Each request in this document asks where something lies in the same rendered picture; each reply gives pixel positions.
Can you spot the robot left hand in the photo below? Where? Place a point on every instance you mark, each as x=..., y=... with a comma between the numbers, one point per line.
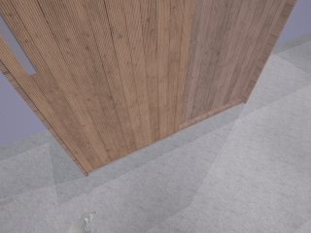
x=79, y=225

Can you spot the handle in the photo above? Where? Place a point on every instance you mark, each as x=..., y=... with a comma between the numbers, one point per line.
x=10, y=38

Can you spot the wardrobe door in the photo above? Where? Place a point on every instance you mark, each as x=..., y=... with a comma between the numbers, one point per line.
x=110, y=74
x=227, y=39

